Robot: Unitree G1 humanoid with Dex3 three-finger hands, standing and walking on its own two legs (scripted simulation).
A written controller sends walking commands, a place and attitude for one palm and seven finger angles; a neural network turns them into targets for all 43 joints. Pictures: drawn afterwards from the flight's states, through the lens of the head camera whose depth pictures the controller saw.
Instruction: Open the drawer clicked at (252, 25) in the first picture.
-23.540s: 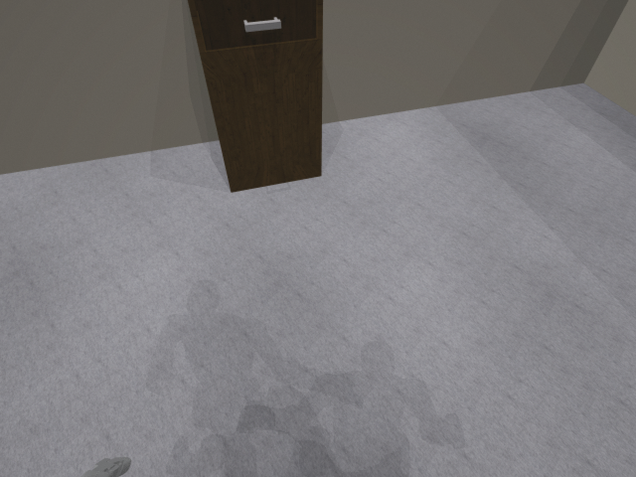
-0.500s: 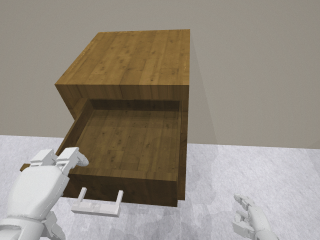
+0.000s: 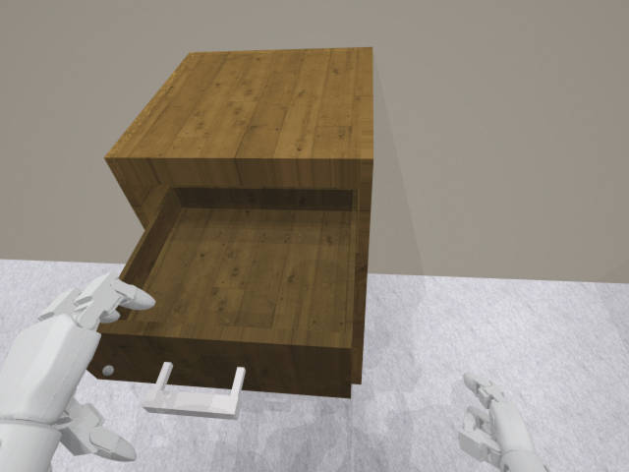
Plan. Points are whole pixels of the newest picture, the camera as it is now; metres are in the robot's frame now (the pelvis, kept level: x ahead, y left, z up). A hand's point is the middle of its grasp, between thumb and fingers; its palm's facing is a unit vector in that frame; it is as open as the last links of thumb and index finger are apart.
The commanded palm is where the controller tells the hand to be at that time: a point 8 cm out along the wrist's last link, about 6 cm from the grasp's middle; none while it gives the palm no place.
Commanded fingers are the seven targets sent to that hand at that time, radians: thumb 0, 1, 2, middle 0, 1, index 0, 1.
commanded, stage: draw the hand back to the body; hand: left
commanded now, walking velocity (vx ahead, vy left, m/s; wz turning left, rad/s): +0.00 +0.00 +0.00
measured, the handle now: (197, 388) +0.22 +0.20 -0.02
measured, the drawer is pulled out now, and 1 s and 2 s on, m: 0.29 0.29 0.29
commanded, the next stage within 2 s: step back with the hand held close in 0.94 s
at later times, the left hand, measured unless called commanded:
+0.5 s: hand (118, 333) +0.20 +0.22 +0.16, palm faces +0.36 -0.84 -0.42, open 10.8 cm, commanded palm +0.15 +0.27 +0.18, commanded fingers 0.00 0.51 0.74 -0.23 -0.55 -0.23 -0.55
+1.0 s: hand (118, 338) +0.19 +0.22 +0.16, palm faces +0.40 -0.82 -0.41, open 7.5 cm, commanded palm +0.14 +0.26 +0.18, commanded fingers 0.00 0.90 0.90 -0.20 -0.30 -0.20 -0.30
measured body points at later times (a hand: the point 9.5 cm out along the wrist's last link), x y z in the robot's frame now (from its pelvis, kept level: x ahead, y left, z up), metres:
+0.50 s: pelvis +0.02 -0.01 +0.01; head +0.01 -0.03 +0.46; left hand +0.17 +0.26 +0.18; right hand +0.22 -0.22 -0.08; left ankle -0.01 +0.10 -0.74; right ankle -0.01 -0.12 -0.74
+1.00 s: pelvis +0.01 -0.02 +0.01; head +0.01 -0.05 +0.46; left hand +0.16 +0.26 +0.18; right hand +0.22 -0.23 -0.08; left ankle -0.01 +0.10 -0.74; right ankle -0.01 -0.12 -0.74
